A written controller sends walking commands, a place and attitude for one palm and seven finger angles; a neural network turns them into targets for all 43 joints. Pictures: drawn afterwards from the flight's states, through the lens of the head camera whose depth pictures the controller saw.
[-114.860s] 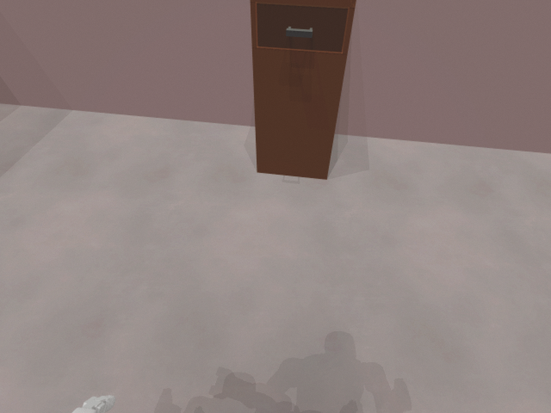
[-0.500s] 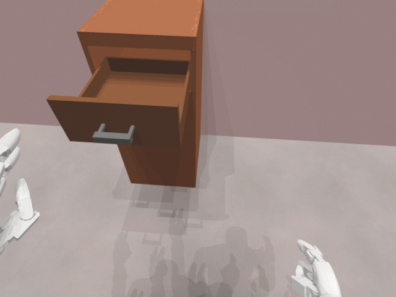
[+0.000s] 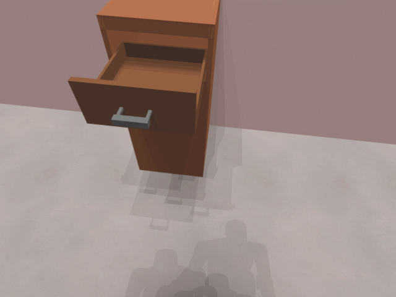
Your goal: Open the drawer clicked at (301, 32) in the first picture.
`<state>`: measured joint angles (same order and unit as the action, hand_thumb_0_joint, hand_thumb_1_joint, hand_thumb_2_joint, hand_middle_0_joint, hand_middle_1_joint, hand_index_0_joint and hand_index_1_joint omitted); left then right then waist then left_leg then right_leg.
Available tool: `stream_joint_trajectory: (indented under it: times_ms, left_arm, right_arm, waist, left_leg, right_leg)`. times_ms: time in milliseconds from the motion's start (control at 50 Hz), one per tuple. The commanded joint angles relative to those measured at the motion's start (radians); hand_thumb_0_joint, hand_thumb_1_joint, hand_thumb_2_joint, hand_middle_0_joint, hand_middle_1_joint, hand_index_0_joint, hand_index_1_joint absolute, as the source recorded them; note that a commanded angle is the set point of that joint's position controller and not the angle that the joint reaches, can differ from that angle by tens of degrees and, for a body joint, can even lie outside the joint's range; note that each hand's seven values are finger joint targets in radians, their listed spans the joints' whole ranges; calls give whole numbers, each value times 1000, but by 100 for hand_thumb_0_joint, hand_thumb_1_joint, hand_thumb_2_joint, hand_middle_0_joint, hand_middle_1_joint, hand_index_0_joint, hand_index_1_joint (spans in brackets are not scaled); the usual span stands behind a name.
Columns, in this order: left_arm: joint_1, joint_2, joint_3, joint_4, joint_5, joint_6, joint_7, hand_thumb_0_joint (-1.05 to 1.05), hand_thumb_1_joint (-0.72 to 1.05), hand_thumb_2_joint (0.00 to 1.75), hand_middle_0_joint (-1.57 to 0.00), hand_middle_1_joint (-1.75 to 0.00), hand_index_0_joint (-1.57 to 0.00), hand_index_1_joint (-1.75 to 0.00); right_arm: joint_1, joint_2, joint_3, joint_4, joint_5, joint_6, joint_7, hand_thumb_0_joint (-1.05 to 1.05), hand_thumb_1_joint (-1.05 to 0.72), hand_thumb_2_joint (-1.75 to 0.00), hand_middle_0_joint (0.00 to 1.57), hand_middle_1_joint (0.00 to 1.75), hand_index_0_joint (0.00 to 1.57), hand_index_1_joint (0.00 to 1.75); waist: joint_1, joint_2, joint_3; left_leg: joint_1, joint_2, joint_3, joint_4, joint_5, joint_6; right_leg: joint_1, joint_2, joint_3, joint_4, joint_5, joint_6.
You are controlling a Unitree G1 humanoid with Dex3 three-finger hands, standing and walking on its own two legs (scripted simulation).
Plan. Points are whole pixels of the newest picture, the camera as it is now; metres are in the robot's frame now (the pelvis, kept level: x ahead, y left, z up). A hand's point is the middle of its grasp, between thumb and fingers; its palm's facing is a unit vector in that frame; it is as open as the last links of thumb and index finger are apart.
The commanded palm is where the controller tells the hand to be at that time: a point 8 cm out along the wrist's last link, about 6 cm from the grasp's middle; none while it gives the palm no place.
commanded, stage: let the arm hang, fingers relaxed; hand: left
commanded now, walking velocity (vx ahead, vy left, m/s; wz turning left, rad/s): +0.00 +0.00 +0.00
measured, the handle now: (133, 116) +0.56 +0.22 +0.00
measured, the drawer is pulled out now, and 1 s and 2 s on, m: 0.30 0.30 0.30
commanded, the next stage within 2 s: look to check the result in 0.60 s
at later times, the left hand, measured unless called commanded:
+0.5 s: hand out of the picture +0.01 +0.16 -0.18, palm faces +0.01 -0.99 -0.17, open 7.3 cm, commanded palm none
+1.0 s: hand out of the picture +0.02 +0.16 -0.17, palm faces +0.02 -0.98 -0.18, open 7.4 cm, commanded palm none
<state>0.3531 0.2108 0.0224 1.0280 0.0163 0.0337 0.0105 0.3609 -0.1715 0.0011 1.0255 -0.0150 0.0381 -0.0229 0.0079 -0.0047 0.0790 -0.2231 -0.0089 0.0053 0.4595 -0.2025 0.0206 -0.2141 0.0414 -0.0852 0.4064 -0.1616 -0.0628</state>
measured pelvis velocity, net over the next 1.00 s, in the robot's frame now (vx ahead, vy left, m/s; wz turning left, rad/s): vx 0.03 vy -0.01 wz -0.02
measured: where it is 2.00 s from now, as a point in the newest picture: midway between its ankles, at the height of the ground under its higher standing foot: outside the picture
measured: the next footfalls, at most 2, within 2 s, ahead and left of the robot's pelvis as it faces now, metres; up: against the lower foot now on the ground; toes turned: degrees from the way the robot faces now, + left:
none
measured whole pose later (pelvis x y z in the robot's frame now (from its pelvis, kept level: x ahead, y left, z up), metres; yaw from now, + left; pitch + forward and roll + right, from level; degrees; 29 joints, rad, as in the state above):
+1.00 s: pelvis +0.03 -0.01 +0.00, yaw -1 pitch -2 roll +0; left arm 0.30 0.11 0.01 1.14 0.01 -0.01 0.03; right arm 0.32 -0.11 0.00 1.12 -0.01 0.00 -0.05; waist -0.01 0.02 0.06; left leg -0.14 -0.01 0.03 0.40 -0.22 0.01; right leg -0.16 0.05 -0.06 0.39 -0.20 -0.07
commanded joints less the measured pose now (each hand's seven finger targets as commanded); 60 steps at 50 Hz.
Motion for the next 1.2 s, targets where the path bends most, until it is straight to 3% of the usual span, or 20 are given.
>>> stream_joint_trajectory:
  times_ms: [0, 100, 160, 240, 340, 500, 720, 760, 980, 1180]
  left_arm:
    - [7, 75, 12, -5, -4, -30, 12, 0, 90, 90, -20, -30, -20, -30]
    - [30, 61, 6, 41, -6, -35, 19, 0, 90, 90, -20, -30, -20, -30]
    - [37, 52, 5, 55, -6, -35, 21, 0, 90, 90, -20, -30, -20, -30]
    - [40, 36, 2, 69, -7, -39, 26, 0, 90, 90, -20, -30, -20, -30]
    - [39, 20, 4, 76, -6, -39, 29, 0, 90, 90, -20, -30, -20, -30]
    - [29, 4, 6, 82, -7, -43, 29, 0, 90, 90, -20, -30, -20, -30]
    - [25, -5, 8, 88, -8, -48, 33, 0, 90, 90, -20, -30, -20, -30]
    - [20, -2, 7, 90, -9, -47, 32, 0, 90, 90, -20, -30, -20, -30]
    - [21, -2, 6, 97, -10, -50, 34, 0, 90, 90, -20, -30, -20, -30]
    - [20, 7, 7, 95, -11, -54, 34, 0, 90, 90, -20, -30, -20, -30]
  right_arm:
    - [43, -95, -24, -25, -2, -26, -11, 0, -90, -90, 20, 30, 20, 30]
    - [86, -68, -21, 22, -2, -28, -13, 0, -90, -90, 20, 30, 20, 30]
    - [98, -49, -16, 42, -2, -32, -13, 0, -90, -90, 20, 30, 20, 30]
    - [99, -25, -13, 58, -1, -33, -15, 0, -90, -90, 20, 30, 20, 30]
    - [98, -1, -11, 70, -1, -36, -18, 0, -90, -90, 20, 30, 20, 30]
    - [90, 4, -13, 71, 0, -40, -24, 0, -90, -90, 20, 30, 20, 30]
    - [85, -4, -15, 74, 3, -43, -26, 0, -90, -90, 20, 30, 20, 30]
    - [79, -2, -13, 79, 3, -44, -27, 0, -90, -90, 20, 30, 20, 30]
    - [68, -9, -11, 87, 3, -43, -28, 0, -90, -90, 20, 30, 20, 30]
    - [52, -7, -11, 90, 3, -41, -29, 0, -90, -90, 20, 30, 20, 30]
  waist:
    - [-13, 18, 23]
    - [-16, -40, 29]
    - [-16, -16, 17]
    - [-16, -30, 43]
    - [-14, 31, 61]
    - [-13, 44, 51]
    - [-18, 9, -1]
    - [-17, 32, 17]
    - [-18, 2, 23]
    - [-16, 23, 27]
  left_leg:
    - [-85, 98, -128, -162, -208, 34]
    - [-58, 89, -102, -143, -154, 34]
    - [-49, 87, -95, -145, -139, 35]
    - [-45, 85, -84, -135, -96, 33]
    - [-48, 86, -82, -144, -83, 28]
    - [-37, 87, -77, -143, -54, 23]
    - [22, 97, -73, -130, 24, 20]
    - [15, 96, -74, -137, 29, 20]
    - [36, 98, -68, -137, 56, 16]
    - [51, 95, -57, -126, 82, 11]
  right_leg:
    - [-4, -113, 170, -125, -227, 0]
    - [-29, -119, 185, -137, -239, -1]
    - [-28, -120, 183, -129, -227, 1]
    - [-39, -122, 184, -130, -201, 1]
    - [-39, -121, 173, -116, -153, 2]
    - [-8, -121, 171, -110, -97, 2]
    - [22, -125, 158, -104, -35, 3]
    - [24, -126, 157, -104, -24, 4]
    - [37, -127, 156, -112, 7, 4]
    - [52, -134, 158, -118, 69, 4]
